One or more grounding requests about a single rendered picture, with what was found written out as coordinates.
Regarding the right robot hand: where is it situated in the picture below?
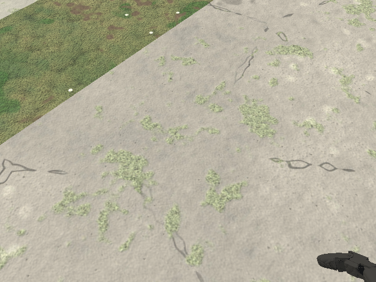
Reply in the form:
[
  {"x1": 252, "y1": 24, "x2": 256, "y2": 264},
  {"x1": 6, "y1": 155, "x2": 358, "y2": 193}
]
[{"x1": 317, "y1": 251, "x2": 376, "y2": 282}]

